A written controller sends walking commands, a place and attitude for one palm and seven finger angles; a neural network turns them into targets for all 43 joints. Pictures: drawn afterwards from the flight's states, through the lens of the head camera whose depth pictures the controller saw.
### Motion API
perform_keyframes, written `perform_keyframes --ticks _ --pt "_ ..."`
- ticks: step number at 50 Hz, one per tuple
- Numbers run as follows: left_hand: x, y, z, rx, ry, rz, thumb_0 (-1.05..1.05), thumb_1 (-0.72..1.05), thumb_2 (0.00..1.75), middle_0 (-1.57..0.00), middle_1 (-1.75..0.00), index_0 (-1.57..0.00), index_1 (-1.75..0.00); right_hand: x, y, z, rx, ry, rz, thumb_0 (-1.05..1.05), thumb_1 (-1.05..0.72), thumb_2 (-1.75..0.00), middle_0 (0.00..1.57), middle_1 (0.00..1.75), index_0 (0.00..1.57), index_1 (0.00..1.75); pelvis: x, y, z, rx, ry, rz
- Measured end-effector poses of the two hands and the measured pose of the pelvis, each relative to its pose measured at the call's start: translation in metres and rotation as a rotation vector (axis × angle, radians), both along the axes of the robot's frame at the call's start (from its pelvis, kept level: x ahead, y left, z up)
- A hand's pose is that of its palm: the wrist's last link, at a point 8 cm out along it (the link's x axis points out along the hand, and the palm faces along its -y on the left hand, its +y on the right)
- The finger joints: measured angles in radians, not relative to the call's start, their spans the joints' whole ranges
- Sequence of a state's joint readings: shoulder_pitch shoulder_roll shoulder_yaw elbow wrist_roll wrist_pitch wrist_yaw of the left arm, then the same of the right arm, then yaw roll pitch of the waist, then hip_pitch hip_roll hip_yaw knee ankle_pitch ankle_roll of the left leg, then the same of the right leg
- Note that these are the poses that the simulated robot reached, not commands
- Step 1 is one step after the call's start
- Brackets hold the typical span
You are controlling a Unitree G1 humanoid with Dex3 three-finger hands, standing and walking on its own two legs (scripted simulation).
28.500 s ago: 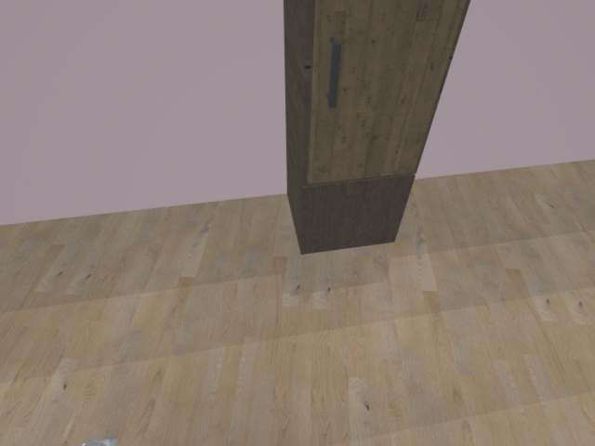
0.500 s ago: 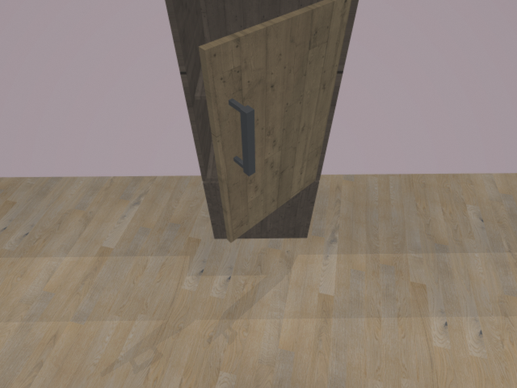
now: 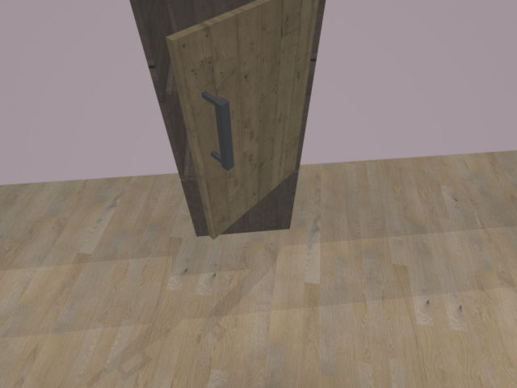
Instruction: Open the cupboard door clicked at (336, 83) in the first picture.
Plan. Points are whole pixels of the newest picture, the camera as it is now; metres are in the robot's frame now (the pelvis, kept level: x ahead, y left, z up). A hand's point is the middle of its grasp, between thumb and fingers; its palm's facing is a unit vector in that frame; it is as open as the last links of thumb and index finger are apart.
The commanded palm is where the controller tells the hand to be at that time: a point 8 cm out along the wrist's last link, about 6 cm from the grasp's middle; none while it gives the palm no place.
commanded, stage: walk to a spot facing it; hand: left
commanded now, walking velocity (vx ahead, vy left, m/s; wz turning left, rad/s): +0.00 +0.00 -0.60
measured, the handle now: (218, 132) +0.56 +0.12 +0.06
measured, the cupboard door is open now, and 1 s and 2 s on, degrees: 41 41 41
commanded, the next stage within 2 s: none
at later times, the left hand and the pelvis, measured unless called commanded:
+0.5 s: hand out of the picture +0.09 +0.17 -0.16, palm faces -0.20 -0.94 -0.26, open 7.4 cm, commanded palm none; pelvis -0.01 -0.01 +0.00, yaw -16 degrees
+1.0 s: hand (212, 362) +0.19 +0.10 -0.16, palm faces -0.52 -0.80 -0.30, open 7.4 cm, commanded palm none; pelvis -0.01 -0.03 -0.01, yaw -34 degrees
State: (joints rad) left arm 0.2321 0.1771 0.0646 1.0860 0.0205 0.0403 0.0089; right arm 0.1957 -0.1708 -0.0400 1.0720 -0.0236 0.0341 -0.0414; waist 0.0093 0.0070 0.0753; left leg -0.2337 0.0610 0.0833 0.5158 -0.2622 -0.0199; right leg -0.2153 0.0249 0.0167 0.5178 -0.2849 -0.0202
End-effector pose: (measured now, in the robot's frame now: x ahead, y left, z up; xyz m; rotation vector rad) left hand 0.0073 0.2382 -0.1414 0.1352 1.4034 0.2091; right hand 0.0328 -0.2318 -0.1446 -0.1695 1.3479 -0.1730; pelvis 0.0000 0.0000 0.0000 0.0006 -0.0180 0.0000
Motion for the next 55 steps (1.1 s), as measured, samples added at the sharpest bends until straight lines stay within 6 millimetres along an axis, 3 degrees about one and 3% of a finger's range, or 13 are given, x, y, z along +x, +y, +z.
perform_keyframes --ticks 6,12,20,25,29,32,37,44,47,50,55 --pt "0.027 0.007 0.002 0.028 -0.025 -0.071 0.01 0.91 0.90 -0.20 -0.30 -0.20 -0.30 -0.019 -0.012 -0.005 -0.013 -0.009 -0.055 0.00 -0.91 -0.90 0.20 0.30 0.20 0.30 -0.007 -0.004 -0.005 0.019 0.014 -0.069" --pt "0.060 -0.002 0.009 0.085 -0.119 -0.145 0.01 0.91 0.90 -0.20 -0.30 -0.20 -0.30 -0.031 -0.038 -0.020 0.001 -0.003 -0.106 0.00 -0.91 -0.90 0.20 0.30 0.20 0.30 -0.009 -0.022 -0.015 0.025 0.019 -0.119" --pt "0.072 -0.017 0.018 0.077 -0.088 -0.236 0.01 0.90 0.90 -0.20 -0.30 -0.20 -0.30 -0.006 -0.056 0.004 -0.028 -0.116 -0.182 0.00 -0.91 -0.90 0.20 0.30 0.20 0.30 -0.009 -0.023 0.001 0.033 0.027 -0.217" --pt "0.085 -0.018 0.014 0.043 -0.079 -0.290 0.01 0.90 0.90 -0.20 -0.30 -0.20 -0.30 0.011 -0.050 0.018 -0.047 -0.199 -0.218 0.00 -0.91 -0.90 0.20 0.30 0.20 0.30 -0.005 -0.015 0.003 0.032 0.038 -0.282" --pt "0.104 -0.010 0.001 0.016 -0.088 -0.326 0.01 0.90 0.90 -0.20 -0.30 -0.20 -0.30 0.013 -0.040 0.022 -0.083 -0.250 -0.242 0.00 -0.91 -0.90 0.20 0.30 0.20 0.30 0.000 -0.002 -0.004 0.004 0.053 -0.327" --pt "0.124 -0.009 -0.004 -0.001 -0.108 -0.366 0.01 0.90 0.90 -0.20 -0.30 -0.20 -0.30 -0.002 -0.032 0.023 -0.103 -0.229 -0.245 0.00 -0.91 -0.90 0.20 0.30 0.20 0.30 -0.001 0.003 -0.006 -0.002 0.044 -0.355" --pt "0.159 -0.022 0.006 -0.020 -0.169 -0.436 0.01 0.91 0.90 -0.20 -0.30 -0.20 -0.30 -0.048 -0.021 0.025 -0.092 -0.134 -0.293 0.00 -0.91 -0.90 0.20 0.30 0.20 0.30 -0.003 0.000 0.002 -0.017 0.034 -0.410" --pt "0.196 -0.067 0.013 -0.004 -0.220 -0.606 0.01 0.91 0.90 -0.20 -0.30 -0.20 -0.30 -0.119 -0.030 0.002 -0.057 -0.058 -0.459 0.00 -0.91 -0.90 0.20 0.30 0.20 0.30 -0.008 -0.019 -0.009 -0.009 0.030 -0.518" --pt "0.202 -0.083 0.010 0.022 -0.240 -0.663 0.01 0.91 0.90 -0.20 -0.30 -0.20 -0.30 -0.143 -0.040 -0.010 -0.055 -0.025 -0.531 0.00 -0.91 -0.90 0.20 0.30 0.20 0.30 -0.012 -0.025 -0.017 0.004 0.025 -0.556" --pt "0.200 -0.094 0.012 0.029 -0.216 -0.695 0.01 0.91 0.90 -0.20 -0.30 -0.20 -0.30 -0.155 -0.046 -0.005 -0.069 -0.010 -0.578 0.00 -0.91 -0.90 0.20 0.30 0.20 0.30 -0.014 -0.026 -0.012 0.008 0.023 -0.589" --pt "0.199 -0.107 0.009 0.001 -0.169 -0.748 0.01 0.90 0.90 -0.20 -0.30 -0.20 -0.30 -0.154 -0.045 0.011 -0.093 -0.054 -0.633 0.01 -0.91 -0.90 0.20 0.30 0.19 0.30 -0.010 -0.025 -0.004 0.026 0.032 -0.650"
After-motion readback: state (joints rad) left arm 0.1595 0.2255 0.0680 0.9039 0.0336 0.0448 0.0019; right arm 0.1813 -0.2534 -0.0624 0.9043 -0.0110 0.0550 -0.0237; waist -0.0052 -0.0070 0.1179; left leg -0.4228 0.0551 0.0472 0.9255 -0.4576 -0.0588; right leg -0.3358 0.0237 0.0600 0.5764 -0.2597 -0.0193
